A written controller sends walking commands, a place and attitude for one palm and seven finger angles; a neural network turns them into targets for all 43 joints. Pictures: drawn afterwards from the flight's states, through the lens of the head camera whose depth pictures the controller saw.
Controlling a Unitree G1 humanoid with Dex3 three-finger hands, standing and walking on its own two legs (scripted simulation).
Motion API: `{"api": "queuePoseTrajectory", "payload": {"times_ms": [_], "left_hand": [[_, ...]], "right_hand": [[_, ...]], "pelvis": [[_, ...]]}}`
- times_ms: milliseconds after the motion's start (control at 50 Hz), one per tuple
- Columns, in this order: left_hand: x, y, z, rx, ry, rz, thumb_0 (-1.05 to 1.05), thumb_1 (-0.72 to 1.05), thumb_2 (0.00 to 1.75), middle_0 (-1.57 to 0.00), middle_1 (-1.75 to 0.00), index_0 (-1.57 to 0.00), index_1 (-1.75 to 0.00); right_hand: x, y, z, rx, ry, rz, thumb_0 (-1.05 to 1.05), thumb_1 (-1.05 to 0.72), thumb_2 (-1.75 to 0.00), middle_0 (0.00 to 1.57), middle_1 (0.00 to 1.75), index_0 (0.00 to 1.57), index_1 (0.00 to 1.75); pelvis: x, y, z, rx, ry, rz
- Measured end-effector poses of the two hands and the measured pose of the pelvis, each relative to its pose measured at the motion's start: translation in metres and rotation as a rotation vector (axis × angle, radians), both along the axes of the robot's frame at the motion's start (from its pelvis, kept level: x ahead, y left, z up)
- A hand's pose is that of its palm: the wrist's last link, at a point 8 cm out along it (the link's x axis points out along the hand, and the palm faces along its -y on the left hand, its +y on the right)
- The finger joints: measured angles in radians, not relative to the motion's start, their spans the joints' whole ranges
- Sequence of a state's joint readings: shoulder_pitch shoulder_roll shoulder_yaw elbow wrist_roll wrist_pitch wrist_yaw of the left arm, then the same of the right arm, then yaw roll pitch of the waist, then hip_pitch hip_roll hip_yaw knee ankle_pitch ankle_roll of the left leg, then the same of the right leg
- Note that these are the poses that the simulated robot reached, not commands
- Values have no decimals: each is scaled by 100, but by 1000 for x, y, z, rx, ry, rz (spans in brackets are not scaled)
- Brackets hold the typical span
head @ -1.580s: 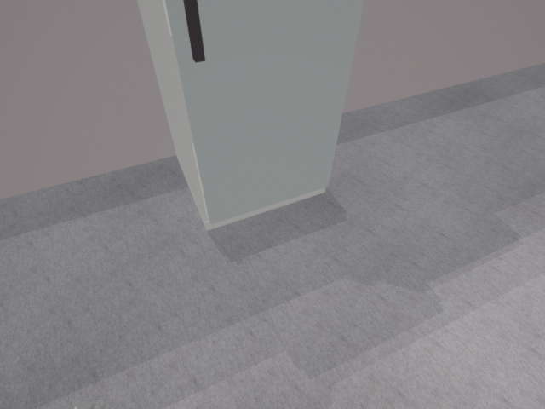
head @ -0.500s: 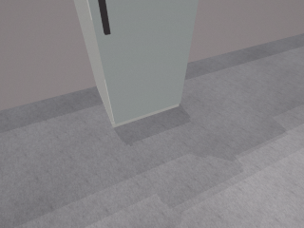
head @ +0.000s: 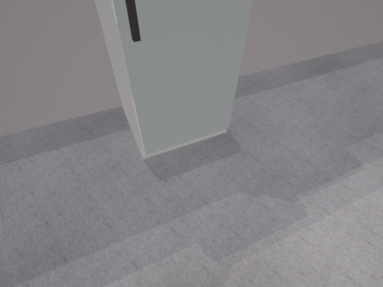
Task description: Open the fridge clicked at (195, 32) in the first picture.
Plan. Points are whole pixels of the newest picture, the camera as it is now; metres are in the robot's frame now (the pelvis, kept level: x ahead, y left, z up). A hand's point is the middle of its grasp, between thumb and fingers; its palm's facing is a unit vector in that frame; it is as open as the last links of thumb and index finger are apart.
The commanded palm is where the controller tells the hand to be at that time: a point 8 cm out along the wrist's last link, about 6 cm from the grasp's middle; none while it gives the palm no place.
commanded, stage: walk to a spot facing it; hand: left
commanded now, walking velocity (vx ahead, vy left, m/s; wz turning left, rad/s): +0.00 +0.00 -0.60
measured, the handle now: out of the picture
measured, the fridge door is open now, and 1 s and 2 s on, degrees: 0 0 0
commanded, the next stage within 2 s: turn to face it in 1.46 s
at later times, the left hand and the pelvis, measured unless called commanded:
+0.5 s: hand out of the picture +0.03 +0.16 -0.17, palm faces -0.16 -0.96 -0.22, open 7.4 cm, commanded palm none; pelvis +0.01 -0.03 -0.01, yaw -14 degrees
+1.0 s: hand (142, 218) +0.33 +0.16 -0.17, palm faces -0.45 -0.86 -0.22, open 7.4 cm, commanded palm none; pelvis +0.17 +0.00 +0.00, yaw -33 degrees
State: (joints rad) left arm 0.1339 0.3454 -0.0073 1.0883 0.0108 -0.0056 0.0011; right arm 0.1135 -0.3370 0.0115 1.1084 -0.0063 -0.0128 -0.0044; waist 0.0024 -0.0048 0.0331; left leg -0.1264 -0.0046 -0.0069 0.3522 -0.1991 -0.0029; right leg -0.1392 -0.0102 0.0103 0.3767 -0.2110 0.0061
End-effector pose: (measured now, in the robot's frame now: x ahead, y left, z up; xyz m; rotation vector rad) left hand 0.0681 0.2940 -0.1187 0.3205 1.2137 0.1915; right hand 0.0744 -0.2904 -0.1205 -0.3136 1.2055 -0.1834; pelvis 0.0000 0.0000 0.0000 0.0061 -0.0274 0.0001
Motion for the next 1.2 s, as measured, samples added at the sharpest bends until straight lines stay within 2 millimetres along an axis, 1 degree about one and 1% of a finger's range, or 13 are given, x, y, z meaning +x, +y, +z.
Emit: {"api": "queuePoseTrajectory", "payload": {"times_ms": [160,260,360,420,560,680,760,820,880,940,1060,1120,1200], "left_hand": [[1,-10,-9,-9,31,-25,0,90,90,-20,-30,-20,-30],[-2,-34,-21,-42,65,-69,0,90,90,-20,-30,-20,-30],[-7,-65,-28,-72,53,-95,0,90,90,-20,-30,-20,-30],[-20,-80,-24,-93,70,-80,0,90,90,-20,-30,-20,-30],[-30,-92,-12,-124,195,-108,0,90,90,-20,-30,-21,-30],[-2,-78,-15,-123,235,-129,0,90,90,-20,-30,-21,-30],[37,-60,-25,-118,243,-151,0,90,90,-20,-30,-21,-30],[81,-46,-43,-116,245,-193,0,90,90,-20,-30,-21,-30],[142,-44,-45,-107,212,-278,1,90,90,-20,-30,-20,-30],[212,-58,-35,-113,128,-366,1,91,90,-19,-30,-20,-30],[338,-121,-14,-137,-27,-543,1,91,90,-19,-30,-20,-30],[387,-168,-9,-156,-68,-634,0,91,90,-19,-30,-19,-30],[439,-244,-9,-186,-98,-759,0,91,90,-19,-30,-19,-30]], "right_hand": [[-4,10,-7,21,-49,-61,1,-90,-90,20,30,20,30],[-28,19,-24,76,-55,-129,1,-90,-90,20,30,20,30],[-57,14,-48,131,-3,-190,1,-90,-90,20,30,20,30],[-64,11,-43,144,31,-211,1,-90,-90,20,30,20,30],[-46,2,-17,128,-37,-290,1,-91,-90,20,30,20,30],[-4,7,-7,103,-93,-321,1,-91,-90,20,30,20,30],[40,18,-2,83,-159,-328,1,-91,-90,20,30,20,30],[65,25,-5,45,-235,-352,1,-90,-90,20,30,20,30],[63,38,-2,45,-238,-415,1,-90,-90,20,30,20,30],[45,54,-1,61,-179,-503,1,-90,-90,20,30,20,30],[-9,76,-7,78,-4,-703,0,-93,-90,20,30,20,30],[-34,90,-10,109,98,-787,0,-92,-90,20,30,20,30],[-56,108,-15,168,222,-893,1,-92,-90,20,30,20,30]], "pelvis": [[-4,0,-6,8,7,-69],[-12,-7,-15,31,4,-134],[-9,-22,-27,15,0,-180],[-3,-27,-20,8,6,-199],[24,-28,-1,21,34,-272],[59,-18,-1,12,46,-331],[91,-6,-6,5,47,-374],[116,4,-20,-9,45,-424],[135,6,-18,-4,28,-482],[155,3,-9,-6,26,-526],[193,-10,-3,2,29,-615],[211,-22,-4,5,28,-653],[234,-47,-10,10,29,-704]]}}
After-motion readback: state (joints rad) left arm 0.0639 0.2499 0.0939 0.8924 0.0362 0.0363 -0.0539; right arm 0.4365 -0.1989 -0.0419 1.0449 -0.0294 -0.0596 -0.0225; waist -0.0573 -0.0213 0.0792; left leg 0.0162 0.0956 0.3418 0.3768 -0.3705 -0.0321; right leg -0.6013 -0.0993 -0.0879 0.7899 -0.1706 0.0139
